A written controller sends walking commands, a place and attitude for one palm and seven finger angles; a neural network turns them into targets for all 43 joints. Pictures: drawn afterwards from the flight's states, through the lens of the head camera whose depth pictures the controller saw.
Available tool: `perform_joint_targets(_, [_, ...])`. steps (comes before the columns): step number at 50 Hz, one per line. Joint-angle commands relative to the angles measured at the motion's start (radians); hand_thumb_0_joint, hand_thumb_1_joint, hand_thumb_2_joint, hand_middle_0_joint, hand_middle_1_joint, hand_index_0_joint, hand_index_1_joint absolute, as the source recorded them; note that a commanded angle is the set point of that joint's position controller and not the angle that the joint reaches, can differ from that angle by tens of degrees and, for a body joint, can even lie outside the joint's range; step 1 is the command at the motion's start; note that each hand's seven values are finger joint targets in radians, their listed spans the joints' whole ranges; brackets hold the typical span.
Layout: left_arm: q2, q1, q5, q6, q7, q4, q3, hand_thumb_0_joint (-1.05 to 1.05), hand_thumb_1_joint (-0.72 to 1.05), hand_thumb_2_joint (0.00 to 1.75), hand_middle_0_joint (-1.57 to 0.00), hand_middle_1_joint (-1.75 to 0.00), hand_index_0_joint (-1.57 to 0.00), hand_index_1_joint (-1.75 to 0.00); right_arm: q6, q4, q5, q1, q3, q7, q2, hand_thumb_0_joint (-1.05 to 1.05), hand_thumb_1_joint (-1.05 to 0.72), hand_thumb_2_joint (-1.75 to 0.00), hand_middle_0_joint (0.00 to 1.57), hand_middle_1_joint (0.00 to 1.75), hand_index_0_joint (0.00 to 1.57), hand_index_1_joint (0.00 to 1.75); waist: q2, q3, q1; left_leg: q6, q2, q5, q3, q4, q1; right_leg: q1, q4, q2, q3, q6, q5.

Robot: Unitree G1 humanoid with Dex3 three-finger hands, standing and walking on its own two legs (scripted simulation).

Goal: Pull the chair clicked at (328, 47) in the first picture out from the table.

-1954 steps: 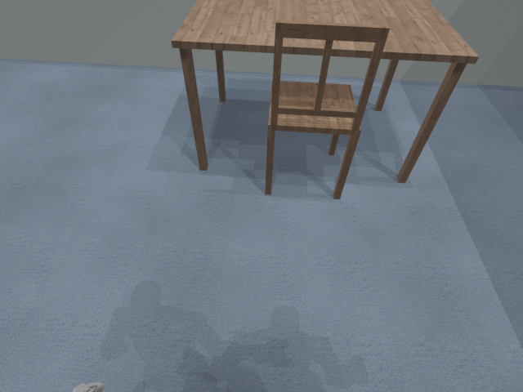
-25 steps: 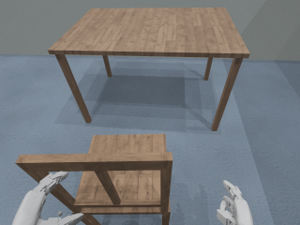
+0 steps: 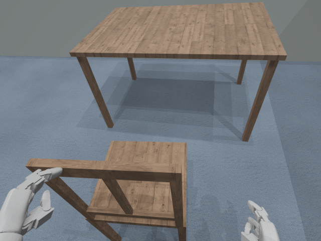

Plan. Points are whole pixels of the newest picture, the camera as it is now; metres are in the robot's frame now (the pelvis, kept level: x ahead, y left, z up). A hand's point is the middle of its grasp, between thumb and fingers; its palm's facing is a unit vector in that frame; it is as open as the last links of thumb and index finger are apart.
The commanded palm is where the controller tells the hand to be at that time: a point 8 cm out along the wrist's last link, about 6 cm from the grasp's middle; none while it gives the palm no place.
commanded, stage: draw the hand back to the body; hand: left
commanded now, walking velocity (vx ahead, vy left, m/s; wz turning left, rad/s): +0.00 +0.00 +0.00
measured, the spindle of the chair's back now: (119, 196) +0.25 +0.19 -0.10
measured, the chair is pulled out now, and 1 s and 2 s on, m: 0.65 0.65 0.65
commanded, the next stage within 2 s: step back with the hand held close in 0.14 s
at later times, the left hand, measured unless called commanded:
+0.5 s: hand (21, 182) +0.16 +0.27 +0.17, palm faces +0.39 -0.76 -0.52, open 7.4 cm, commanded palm +0.11 +0.32 +0.19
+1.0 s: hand out of the picture +0.11 +0.31 +0.17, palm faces +0.48 -0.77 -0.43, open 7.4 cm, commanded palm +0.05 +0.34 +0.19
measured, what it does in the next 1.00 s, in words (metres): shifts its weight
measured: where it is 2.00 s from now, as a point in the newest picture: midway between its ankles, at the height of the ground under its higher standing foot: outside the picture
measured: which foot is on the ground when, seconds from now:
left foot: down 0.00-1.00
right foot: down 0.00-1.00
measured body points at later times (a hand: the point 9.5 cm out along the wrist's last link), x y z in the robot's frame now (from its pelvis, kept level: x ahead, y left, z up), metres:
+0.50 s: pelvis -0.04 +0.02 +0.01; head -0.03 +0.00 +0.46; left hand +0.13 +0.31 +0.20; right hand +0.11 -0.25 -0.09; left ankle -0.03 +0.16 -0.73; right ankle -0.01 -0.09 -0.73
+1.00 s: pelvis -0.09 +0.04 +0.00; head -0.09 +0.05 +0.45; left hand +0.08 +0.35 +0.19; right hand +0.08 -0.19 -0.08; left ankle -0.03 +0.16 -0.73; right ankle -0.01 -0.09 -0.73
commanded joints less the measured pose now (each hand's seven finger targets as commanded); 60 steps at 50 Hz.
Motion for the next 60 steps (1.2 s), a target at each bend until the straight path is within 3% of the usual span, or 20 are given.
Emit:
perform_joint_targets(1, [0.197,-0.365,0.018,-0.243,0.074,-0.342,0.326,0.00,0.90,0.90,-0.20,-0.30,-0.20,-0.30,-0.054,-0.161,-0.011,-0.142,-0.024,-0.001,-0.078,0.00,-0.90,-0.90,0.20,0.30,0.20,0.30,-0.003,-0.175,-0.057,0.078,0.004,0.329,0.088,-0.043,0.031,0.043,-0.118,-0.064,0.052,0.022,0.372])
perform_joint_targets(3, [0.170,-0.388,0.021,-0.272,0.062,-0.224,0.339,0.00,0.90,0.90,-0.20,-0.30,-0.20,-0.30,-0.033,-0.158,-0.026,-0.147,-0.033,-0.001,-0.081,0.00,-0.90,-0.90,0.20,0.30,0.20,0.30,-0.093,-0.123,-0.057,0.083,0.007,0.296,0.090,-0.050,0.029,0.030,-0.144,-0.065,0.051,0.030,0.349])
perform_joint_targets(5, [0.074,-0.309,0.017,-0.278,0.038,-0.042,0.312,0.00,0.90,0.90,-0.20,-0.30,-0.20,-0.30,0.001,-0.153,-0.031,-0.167,-0.045,0.007,-0.069,0.00,-0.90,-0.90,0.20,0.30,0.20,0.30,-0.193,-0.066,-0.054,0.086,0.009,0.253,0.097,-0.060,-0.003,0.026,-0.169,-0.060,0.045,0.040,0.297])
perform_joint_targets(7, [-0.018,-0.200,0.008,-0.277,0.005,0.105,0.263,0.00,0.90,0.90,-0.20,-0.30,-0.20,-0.30,0.050,-0.153,-0.024,-0.181,-0.053,0.023,-0.059,0.00,-0.90,-0.90,0.20,0.30,0.20,0.30,-0.213,0.011,-0.049,0.089,0.012,0.209,0.094,-0.075,-0.063,0.018,-0.194,-0.063,0.050,0.041,0.249])
perform_joint_targets(9, [-0.002,-0.191,0.002,-0.304,-0.007,0.075,0.266,0.00,0.90,0.90,-0.20,-0.30,-0.20,-0.30,0.089,-0.174,-0.023,-0.202,-0.067,0.029,-0.069,0.00,-0.90,-0.90,0.20,0.30,0.20,0.30,-0.206,0.005,-0.043,0.092,0.013,0.192,0.091,-0.084,-0.072,0.023,-0.203,-0.065,0.059,0.039,0.210])
perform_joint_targets(11, [0.051,-0.208,-0.002,-0.326,-0.008,0.016,0.300,0.00,0.90,0.90,-0.20,-0.30,-0.20,-0.30,0.102,-0.191,-0.020,-0.220,-0.067,0.028,-0.069,0.00,-0.90,-0.90,0.20,0.30,0.20,0.30,-0.144,-0.010,-0.038,0.091,0.012,0.150,0.091,-0.096,-0.070,0.025,-0.226,-0.069,0.075,0.036,0.132])
perform_joint_targets(13, [0.043,-0.239,-0.002,-0.354,-0.010,-0.107,0.267,0.00,0.90,0.90,-0.20,-0.30,-0.20,-0.30,0.092,-0.222,-0.024,-0.223,-0.057,0.026,-0.060,0.00,-0.90,-0.90,0.20,0.30,0.20,0.30,-0.098,-0.043,-0.036,0.095,0.014,0.154,0.087,-0.096,-0.049,0.028,-0.228,-0.071,0.081,0.030,0.124])
perform_joint_targets(14, [0.219,-0.378,-0.001,-0.402,0.000,-0.241,0.430,0.00,0.90,0.90,-0.20,-0.30,-0.20,-0.30,0.115,-0.242,-0.026,-0.144,-0.074,0.030,-0.089,0.00,-0.90,-0.90,0.20,0.30,0.20,0.30,-0.152,0.028,-0.072,0.109,0.013,0.078,0.061,-0.023,-0.125,-0.061,-0.333,-0.150,0.238,0.006,0.077])
perform_joint_targets(15, [0.189,-0.314,0.004,-0.401,0.002,-0.169,0.425,0.00,0.90,0.90,-0.20,-0.30,-0.20,-0.30,0.126,-0.218,-0.029,-0.140,-0.078,0.031,-0.064,0.00,-0.90,-0.90,0.20,0.30,0.20,0.30,-0.210,0.021,-0.084,0.100,-0.003,0.047,0.070,0.058,-0.104,-0.095,-0.377,-0.206,0.275,-0.028,0.031])
perform_joint_targets(16, [0.212,-0.322,0.004,-0.412,0.004,-0.237,0.436,0.00,0.90,0.90,-0.20,-0.30,-0.20,-0.30,0.132,-0.230,-0.029,-0.127,-0.079,0.034,-0.072,0.00,-0.90,-0.90,0.20,0.30,0.20,0.30,-0.178,0.005,-0.086,0.096,0.001,0.038,0.051,0.081,-0.094,-0.103,-0.384,-0.241,0.294,-0.058,0.041])
perform_joint_targets(19, [0.120,-0.142,0.002,-0.417,0.016,-0.234,0.392,0.00,0.90,0.90,-0.20,-0.30,-0.20,-0.30,0.151,-0.246,-0.036,-0.144,-0.072,0.024,-0.072,0.00,-0.90,-0.90,0.20,0.30,0.20,0.30,-0.036,-0.077,-0.084,0.096,0.036,0.116,0.019,-0.079,-0.058,-0.060,-0.289,-0.188,0.191,-0.034,0.063])
perform_joint_targets(21, [0.115,-0.109,0.008,-0.419,0.025,-0.248,0.400,0.00,0.90,0.90,-0.20,-0.30,-0.20,-0.30,0.158,-0.242,-0.036,-0.152,-0.082,0.015,-0.082,0.00,-0.90,-0.90,0.20,0.30,0.20,0.30,0.062,-0.116,-0.084,0.103,0.077,0.271,-0.006,-0.158,-0.088,0.035,-0.196,-0.119,0.130,0.003,0.221])
perform_joint_targets(25, [0.085,-0.114,0.022,-0.405,0.033,-0.216,0.369,0.00,0.90,0.90,-0.20,-0.30,-0.20,-0.30,0.168,-0.239,-0.035,-0.142,-0.095,0.011,-0.081,0.00,-0.90,-0.90,0.20,0.30,0.20,0.30,-0.076,-0.168,-0.082,0.084,0.077,0.389,0.023,-0.123,-0.113,0.098,-0.152,-0.110,0.106,0.019,0.370])
perform_joint_targets(30, [0.080,-0.112,0.031,-0.380,0.042,-0.231,0.351,0.00,0.90,0.90,-0.20,-0.30,-0.20,-0.30,0.175,-0.237,-0.038,-0.150,-0.100,0.005,-0.076,0.00,-0.90,-0.90,0.20,0.30,0.20,0.30,-0.100,-0.167,-0.078,0.089,0.094,0.356,0.010,-0.139,-0.149,0.085,-0.132,-0.102,0.099,0.029,0.342])
perform_joint_targets(35, [0.101,-0.119,0.036,-0.376,0.050,-0.282,0.373,0.00,0.90,0.90,-0.20,-0.30,-0.20,-0.30,0.179,-0.248,-0.044,-0.144,-0.093,0.002,-0.066,0.00,-0.90,-0.90,0.20,0.30,0.20,0.30,-0.072,-0.134,-0.076,0.099,0.101,0.150,-0.004,-0.170,-0.257,0.066,-0.134,-0.089,0.113,0.032,0.192])
perform_joint_targets(38, [0.105,-0.133,0.040,-0.380,0.053,-0.304,0.383,0.00,0.90,0.90,-0.20,-0.30,-0.20,-0.30,0.176,-0.258,-0.047,-0.137,-0.086,0.000,-0.066,0.00,-0.90,-0.90,0.20,0.30,0.20,0.30,-0.001,-0.106,-0.081,0.108,0.111,-0.002,-0.017,-0.203,-0.355,0.084,-0.107,-0.074,0.115,0.032,0.129])
perform_joint_targets(43, [0.091,-0.173,0.047,-0.386,0.053,-0.296,0.374,0.00,0.90,0.90,-0.20,-0.30,-0.20,-0.30,0.160,-0.270,-0.049,-0.111,-0.080,0.001,-0.068,0.00,-0.90,-0.90,0.20,0.30,0.20,0.30,-0.007,-0.067,-0.088,0.113,0.105,-0.186,-0.025,-0.200,-0.458,0.080,-0.108,-0.065,0.132,0.033,0.042])
perform_joint_targets(49, [0.089,-0.219,0.052,-0.391,0.059,-0.312,0.349,0.00,0.90,0.90,-0.20,-0.30,-0.20,-0.30,0.143,-0.270,-0.056,-0.090,-0.073,0.007,-0.077,0.00,-0.90,-0.90,0.20,0.30,0.20,0.30,-0.061,-0.049,-0.097,0.098,0.069,-0.208,-0.003,-0.111,-0.364,-0.092,-0.226,-0.100,0.180,0.016,-0.137])
perform_joint_targets(53, [0.107,-0.197,0.049,-0.402,0.064,-0.355,0.372,0.00,0.90,0.90,-0.20,-0.30,-0.20,-0.30,0.138,-0.265,-0.057,-0.093,-0.077,0.008,-0.082,0.00,-0.90,-0.90,0.20,0.30,0.20,0.30,-0.033,-0.096,-0.094,0.097,0.078,-0.147,-0.006,-0.114,-0.339,-0.069,-0.199,-0.098,0.166,0.015,-0.058])
perform_joint_targets(60, [0.115,-0.145,0.052,-0.423,0.065,-0.337,0.417,0.00,0.90,0.90,-0.20,-0.30,-0.20,-0.30,0.132,-0.263,-0.055,-0.099,-0.095,0.011,-0.087,0.00,-0.90,-0.90,0.20,0.30,0.20,0.30,-0.015,-0.112,-0.089,0.112,0.111,-0.169,-0.024,-0.144,-0.500,0.048,-0.075,-0.075,0.148,0.024,0.054])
